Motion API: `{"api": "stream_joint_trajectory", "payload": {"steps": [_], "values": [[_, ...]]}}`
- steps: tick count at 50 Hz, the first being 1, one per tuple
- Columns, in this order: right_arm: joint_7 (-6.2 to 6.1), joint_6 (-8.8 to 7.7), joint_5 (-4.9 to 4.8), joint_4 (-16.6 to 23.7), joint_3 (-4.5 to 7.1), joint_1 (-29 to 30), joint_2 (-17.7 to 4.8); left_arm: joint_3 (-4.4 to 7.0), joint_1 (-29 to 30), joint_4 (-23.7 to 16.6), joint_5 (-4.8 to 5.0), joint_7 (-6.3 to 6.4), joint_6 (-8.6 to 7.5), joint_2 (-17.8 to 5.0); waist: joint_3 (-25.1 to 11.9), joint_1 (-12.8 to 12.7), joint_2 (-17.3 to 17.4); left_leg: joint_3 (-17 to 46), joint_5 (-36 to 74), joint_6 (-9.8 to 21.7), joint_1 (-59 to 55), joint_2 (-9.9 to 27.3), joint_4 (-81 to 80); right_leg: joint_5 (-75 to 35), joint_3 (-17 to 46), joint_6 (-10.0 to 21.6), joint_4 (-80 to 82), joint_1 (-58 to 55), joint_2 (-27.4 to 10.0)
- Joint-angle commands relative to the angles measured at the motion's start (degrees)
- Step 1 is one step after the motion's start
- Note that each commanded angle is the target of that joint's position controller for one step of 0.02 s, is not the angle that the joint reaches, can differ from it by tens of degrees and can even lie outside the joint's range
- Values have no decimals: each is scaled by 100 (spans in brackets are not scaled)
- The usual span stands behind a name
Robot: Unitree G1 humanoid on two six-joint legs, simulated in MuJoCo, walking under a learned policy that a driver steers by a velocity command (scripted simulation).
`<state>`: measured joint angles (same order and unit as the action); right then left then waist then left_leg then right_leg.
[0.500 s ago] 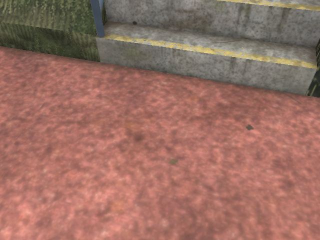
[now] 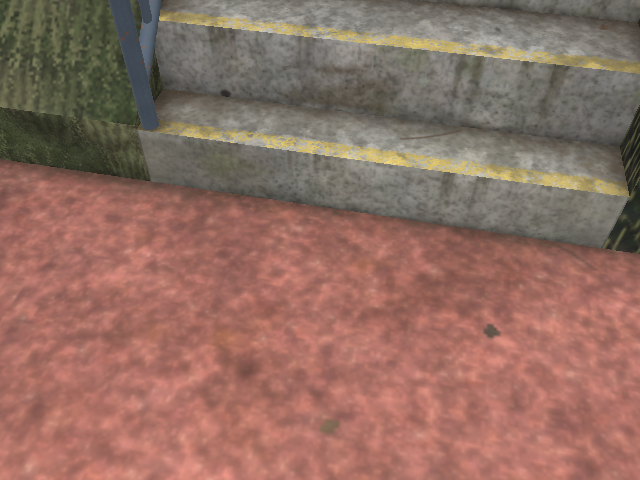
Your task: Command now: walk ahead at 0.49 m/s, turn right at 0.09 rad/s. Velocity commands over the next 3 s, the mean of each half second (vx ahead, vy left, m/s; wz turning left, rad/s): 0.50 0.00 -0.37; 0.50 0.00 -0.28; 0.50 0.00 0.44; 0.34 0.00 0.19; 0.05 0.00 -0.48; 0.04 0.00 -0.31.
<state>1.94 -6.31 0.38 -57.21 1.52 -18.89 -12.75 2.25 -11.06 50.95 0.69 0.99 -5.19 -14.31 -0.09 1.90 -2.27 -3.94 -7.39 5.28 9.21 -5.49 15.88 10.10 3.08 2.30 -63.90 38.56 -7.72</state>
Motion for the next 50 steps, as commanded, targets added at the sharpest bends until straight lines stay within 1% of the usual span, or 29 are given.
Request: {"api": "stream_joint_trajectory", "payload": {"steps": [1,6,11,12,14,15,16,17,18,19,20,21,22,23,24,27,31,35,37,39,40,41,42,43,44,45,46,48,50], "values": [[-127,-86,4,326,144,241,-820,71,-207,-205,-33,13,20,-248,300,-256,409,1113,484,924,399,1682,-1106,-917,59,-131,778,239,-220],[-206,-38,-46,174,162,-211,-949,18,743,-489,41,-119,-14,-142,355,128,443,521,646,626,-330,1697,-1068,-1744,-177,-69,2299,171,55],[-225,109,-69,29,201,-440,-996,-10,1332,-896,80,-333,-20,-157,551,276,437,251,924,478,-1476,2091,-622,-982,-235,165,2848,563,204],[-233,148,-78,48,220,-382,-1044,-4,1334,-963,77,-381,-27,-186,528,231,479,180,1276,424,-1601,2136,-425,-686,-337,242,2896,479,263],[-263,222,-82,168,261,-127,-1209,87,937,-996,58,-438,-30,-374,172,-76,671,-85,3188,265,-1583,2091,402,-154,-731,443,2951,-423,613],[-287,278,-64,239,257,6,-1210,220,180,-829,61,-442,-26,-566,-267,-497,651,-323,4101,123,-1371,1917,1411,-261,-931,583,3132,-1463,907],[-323,291,-16,369,206,16,-1111,436,-883,-555,76,-390,-10,-996,-833,-917,435,-512,3846,-100,-488,1637,2873,-454,-535,826,3231,-3065,893],[-270,152,100,638,16,-380,-586,637,-1596,-507,16,-298,29,-1784,-1598,-845,-855,-556,1100,-479,1848,871,5229,-225,2133,1705,3443,-5317,-622],[-175,-119,40,693,-65,-405,-457,551,-1626,-563,25,-310,4,-1607,-2320,-719,-1239,556,-2372,-528,3281,114,6418,236,4600,2334,4612,-6328,-1362],[-101,-307,-177,855,89,177,-1005,442,-1496,-568,-13,-294,-7,-1173,-1727,-842,-844,1045,-2054,-327,3896,549,6654,234,3891,1911,4657,-6011,-1108],[-100,-379,-240,994,88,568,-1039,377,-1069,-673,-6,-267,-6,-928,-1107,-715,-414,940,-1528,-227,3912,824,6341,-195,2931,1646,4639,-5176,-857],[-145,-364,-148,991,109,676,-996,317,-588,-828,-14,-278,9,-769,-709,-447,185,878,-1158,-252,3561,1056,5828,-772,2265,1485,4737,-4210,-617],[-189,-286,-67,989,171,639,-1025,260,-296,-949,-45,-281,11,-603,-518,-227,249,878,-959,-298,3101,1223,5364,-1181,1843,1375,4892,-3528,-404],[-189,-187,-38,1030,187,567,-960,239,-183,-1007,-70,-279,19,-561,-421,-78,154,877,-876,-360,2800,1269,5129,-1332,1691,1363,5034,-3113,-268],[-196,-110,2,1070,187,516,-851,261,-201,-1018,-50,-265,6,-636,-368,-17,102,810,-802,-456,2678,1245,4919,-1598,1557,1411,5108,-2860,-194],[-254,-9,75,1324,190,975,-746,339,-501,-977,8,-148,-15,-895,-137,-74,43,680,-93,-721,2796,1102,3895,-1947,1167,1414,5240,-2518,-4],[-229,-49,18,1621,137,1888,-566,360,-901,-904,51,-44,46,-928,-15,-416,-219,649,1206,-741,2496,760,2071,-1239,1029,1079,5119,-2480,273],[-150,-116,-58,1883,171,2368,-724,377,-1167,-812,90,-22,88,-939,43,-576,-310,785,1307,-652,2267,608,1352,-803,1533,964,4820,-2882,68],[-83,-180,-51,1896,201,2309,-836,370,-1174,-793,68,26,124,-894,21,-526,-350,836,1084,-537,2203,648,1150,-819,1751,927,4538,-3298,-132],[-51,-235,-40,1817,227,2002,-915,368,-1109,-772,1,43,167,-896,-45,-405,-501,653,664,-342,1909,639,1080,-1431,1757,865,4251,-3629,-269],[-65,-250,-10,1700,285,1602,-1008,346,-1046,-793,-15,33,185,-855,-227,-211,-496,460,547,-174,1362,512,893,-2269,1605,769,3815,-3705,-90],[-91,-258,41,1549,360,907,-1186,273,-972,-863,-63,4,187,-704,-791,87,-387,653,647,104,273,752,1030,-2732,1335,626,2875,-3498,209],[-96,-237,60,1443,444,-28,-1513,179,-1166,-944,-165,0,152,-508,-1618,301,362,1913,846,663,-1443,1626,1255,-1550,886,376,1232,-2414,732],[-128,-24,373,1111,541,-695,-1826,268,-2283,-817,-188,-84,116,-644,-1998,74,2191,4342,293,1343,-2691,2737,727,1758,30,16,-601,-751,1695],[-81,80,180,1221,450,-415,-1346,264,-1869,-697,-393,-89,101,-839,-1335,33,1265,4696,-670,1143,-2292,2551,300,1944,402,112,-897,41,1232],[-63,138,124,1331,376,32,-1070,257,-1121,-844,-375,-146,62,-838,-619,63,704,3878,-754,948,-1551,2276,179,1352,301,95,-784,112,941],[-47,168,130,1326,321,204,-932,221,-684,-966,-389,-179,31,-765,-276,12,394,3381,-213,828,-943,2038,25,1011,213,81,-468,-37,758],[-58,166,67,1227,297,225,-905,169,-547,-1061,-477,-223,112,-612,-128,-190,623,2777,640,689,-341,1622,-114,924,86,-35,161,-520,584],[-70,119,55,1128,336,91,-1003,138,-618,-1030,-421,-213,167,-572,-212,-278,812,2500,1071,693,-128,1444,-158,998,-89,-129,571,-832,635]]}}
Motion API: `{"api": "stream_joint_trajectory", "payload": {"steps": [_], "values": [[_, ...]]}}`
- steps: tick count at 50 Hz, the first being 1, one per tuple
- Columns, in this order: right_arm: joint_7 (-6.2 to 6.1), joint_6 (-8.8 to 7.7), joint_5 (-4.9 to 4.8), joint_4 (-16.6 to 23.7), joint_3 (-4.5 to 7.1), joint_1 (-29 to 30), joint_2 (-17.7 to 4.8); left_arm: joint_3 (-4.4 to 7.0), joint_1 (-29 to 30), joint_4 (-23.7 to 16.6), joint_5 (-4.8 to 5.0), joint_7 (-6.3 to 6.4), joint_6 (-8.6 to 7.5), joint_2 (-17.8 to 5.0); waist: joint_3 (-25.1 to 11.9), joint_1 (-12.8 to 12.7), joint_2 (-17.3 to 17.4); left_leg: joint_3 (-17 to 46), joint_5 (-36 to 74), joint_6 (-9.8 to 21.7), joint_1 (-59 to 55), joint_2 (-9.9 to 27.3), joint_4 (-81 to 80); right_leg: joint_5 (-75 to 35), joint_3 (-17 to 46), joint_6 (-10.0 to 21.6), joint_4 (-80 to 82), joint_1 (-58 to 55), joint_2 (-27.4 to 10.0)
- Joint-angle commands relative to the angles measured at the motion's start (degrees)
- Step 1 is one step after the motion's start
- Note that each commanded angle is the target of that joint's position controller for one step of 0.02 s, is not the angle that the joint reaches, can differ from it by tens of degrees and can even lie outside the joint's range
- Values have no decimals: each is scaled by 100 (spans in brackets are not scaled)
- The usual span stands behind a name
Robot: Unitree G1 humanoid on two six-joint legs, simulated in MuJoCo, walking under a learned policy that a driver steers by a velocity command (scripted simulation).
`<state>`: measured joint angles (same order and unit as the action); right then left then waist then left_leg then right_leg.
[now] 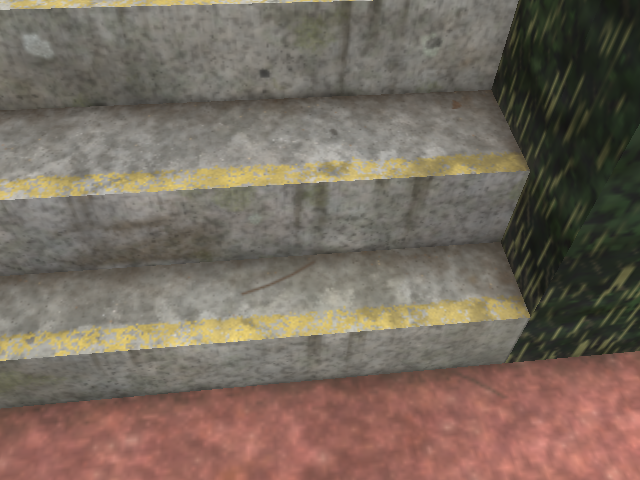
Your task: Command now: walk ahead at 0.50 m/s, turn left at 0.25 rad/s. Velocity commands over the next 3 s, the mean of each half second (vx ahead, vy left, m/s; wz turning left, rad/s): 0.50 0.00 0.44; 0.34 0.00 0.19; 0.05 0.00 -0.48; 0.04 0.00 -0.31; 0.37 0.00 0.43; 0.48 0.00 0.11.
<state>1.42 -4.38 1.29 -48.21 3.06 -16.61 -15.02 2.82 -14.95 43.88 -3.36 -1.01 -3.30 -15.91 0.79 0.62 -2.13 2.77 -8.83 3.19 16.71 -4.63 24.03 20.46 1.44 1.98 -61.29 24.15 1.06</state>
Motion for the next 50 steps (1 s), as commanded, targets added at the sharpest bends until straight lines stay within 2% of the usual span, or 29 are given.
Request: {"api": "stream_joint_trajectory", "payload": {"steps": [1,5,9,11,12,13,14,15,16,17,18,20,23,25,29,32,34,35,36,37,38,39,40,42,43,44,45,47,50], "values": [[-28,-80,-58,191,200,-229,-821,56,-133,-346,7,-17,-10,-380,-274,-130,833,1778,1159,962,-830,1327,-1040,-51,22,-149,589,620,-243],[-46,-6,-85,41,267,-580,-884,-75,812,-627,74,-42,-39,-231,29,135,810,1730,352,962,-605,1219,-1299,-720,-91,-324,1843,642,-269],[2,-4,-32,-6,366,-781,-996,-89,1326,-817,144,-40,-79,-301,-18,289,788,1804,513,798,-560,1120,-966,-1225,-155,-414,2742,108,-96],[-11,11,-20,16,404,-731,-1032,-65,1210,-836,171,6,-122,-383,-47,163,809,1976,678,675,-427,1141,-688,-1174,-102,-371,3068,-404,-46],[-30,23,-16,26,391,-604,-981,-57,944,-752,180,60,-167,-342,-46,-19,728,2026,822,565,-262,1062,-434,-1222,-149,-323,3377,-873,-1],[-50,-7,-23,59,396,-508,-973,-19,567,-624,152,129,-239,-460,-211,-197,547,1969,918,428,-71,882,-44,-1222,-85,-242,3675,-1541,-48],[-46,-67,-104,117,337,-407,-780,59,12,-515,43,190,-311,-697,-595,-468,248,1664,967,256,230,588,765,-1065,401,-53,3828,-2405,-543],[-52,-92,-292,341,194,-410,-316,178,-637,-506,-68,285,-318,-1250,-1239,-756,-663,924,-185,54,1040,117,2233,134,1839,297,4277,-3524,-1870],[-84,-18,-258,449,180,-684,-368,308,-704,-369,-30,280,-199,-1586,-1160,-538,-1544,229,-2227,40,2060,-276,3109,730,3585,814,4896,-3540,-2690],[-107,116,-77,260,219,-697,-665,231,-450,-377,26,239,-148,-1073,-670,-319,-699,286,-1984,113,2204,311,3709,1334,3389,848,4830,-3035,-2550],[-44,151,-14,205,220,-480,-644,128,-191,-426,105,196,-162,-664,-233,-281,-254,274,-1557,102,2149,448,3763,954,2704,749,4942,-2549,-2217],[50,217,67,254,203,-148,-503,41,-47,-338,119,181,-231,-408,102,-163,-316,158,-1089,21,2024,684,3629,-625,1525,597,5143,-2075,-1810],[111,284,98,346,155,111,-369,67,-200,-160,165,144,-372,-446,-112,-62,-369,9,-538,-70,2062,717,3815,-2845,552,552,4995,-2173,-1615],[161,291,89,440,120,413,-323,86,-284,-57,192,113,-409,-449,-161,-58,-344,-60,-287,-148,2207,764,3681,-3555,126,595,4963,-2228,-1605],[286,263,77,751,-15,1275,-205,119,-298,109,201,113,-385,-504,49,-158,-430,-345,394,-213,1823,818,2383,-3591,-663,521,5064,-1898,-1423],[289,266,100,862,-63,1614,-239,170,-381,233,231,139,-358,-666,58,-202,-426,-654,324,-68,1222,679,1481,-3758,-946,379,4871,-1888,-1450],[257,242,172,914,-74,1694,-273,168,-537,361,223,181,-301,-702,2,-209,-406,-721,25,115,990,534,1117,-4704,-953,340,4419,-2127,-1539],[213,178,199,824,-76,1483,-281,169,-599,441,241,188,-266,-737,-144,-152,-408,-751,-25,213,728,333,868,-5495,-928,301,3970,-2309,-1502],[167,77,259,630,-58,952,-308,157,-602,503,296,192,-212,-759,-422,80,-316,-747,296,341,118,131,314,-5754,-995,242,3216,-2352,-1370],[117,-34,371,381,-24,296,-435,86,-586,483,371,194,-193,-657,-862,371,-68,-572,1304,436,-1046,274,-142,-5011,-1127,93,2282,-1829,-1129],[31,-104,465,260,6,-250,-743,-80,-665,302,372,204,-204,-241,-1485,497,663,675,4082,555,-2601,1707,241,-2023,-1204,-67,1058,-582,-825],[-105,-74,241,202,35,-222,-990,-247,-1422,426,590,189,-92,245,-2513,143,1699,1944,6975,1517,-3599,3119,527,1553,-568,-204,-94,177,-156],[-156,-21,16,241,-14,-117,-693,-134,-1010,615,508,238,72,-212,-2382,265,621,1278,6880,1361,-3000,2731,435,1315,137,-170,-17,-125,-328],[-241,14,22,276,-244,853,-179,-169,-695,706,395,253,131,-67,-1063,-152,471,569,5529,883,-1646,2277,-158,834,263,-227,626,-201,-526],[-303,28,-12,284,-308,1082,-91,-161,-713,823,297,255,199,-86,-785,-281,644,268,5223,673,-1191,2073,-370,560,219,-278,961,-512,-545],[-331,49,-10,266,-326,1186,-142,-151,-1001,999,185,237,293,-88,-788,-401,849,-113,5241,576,-806,1905,-454,332,-14,-344,924,-966,-387],[-332,50,-22,227,-303,1138,-259,-119,-1039,1051,158,224,333,-108,-823,-429,875,-311,5131,550,-701,1836,-483,205,-102,-384,931,-1079,-299],[-333,76,-63,160,-205,1066,-495,-62,-838,1015,190,209,348,-114,-801,-408,838,-490,4506,662,-644,1828,-527,113,-206,-425,871,-950,-231],[-379,218,-53,116,-114,1000,-538,-5,-349,870,149,204,387,-114,-541,-283,938,-496,2509,810,-371,1911,-718,158,-266,-420,975,-677,-297]]}}
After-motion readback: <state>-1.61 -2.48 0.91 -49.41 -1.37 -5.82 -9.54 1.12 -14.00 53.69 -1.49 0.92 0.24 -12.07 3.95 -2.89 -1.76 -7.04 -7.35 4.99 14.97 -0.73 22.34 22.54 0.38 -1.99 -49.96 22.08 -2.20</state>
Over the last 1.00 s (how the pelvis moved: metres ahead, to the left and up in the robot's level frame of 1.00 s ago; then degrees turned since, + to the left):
0.57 -0.13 0.00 -20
